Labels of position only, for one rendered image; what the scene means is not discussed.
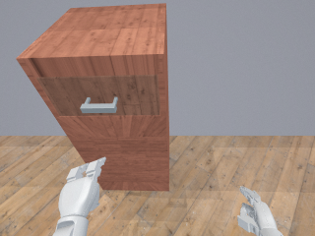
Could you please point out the handle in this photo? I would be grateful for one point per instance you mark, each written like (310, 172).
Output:
(88, 107)

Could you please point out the robot right hand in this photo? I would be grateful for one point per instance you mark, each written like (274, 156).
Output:
(253, 219)

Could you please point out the drawer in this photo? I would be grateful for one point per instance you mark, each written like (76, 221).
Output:
(138, 95)

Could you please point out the left robot forearm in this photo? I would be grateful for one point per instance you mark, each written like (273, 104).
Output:
(72, 225)

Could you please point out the cabinet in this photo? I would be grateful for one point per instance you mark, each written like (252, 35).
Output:
(121, 40)

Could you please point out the robot left hand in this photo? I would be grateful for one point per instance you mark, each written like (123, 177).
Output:
(80, 195)

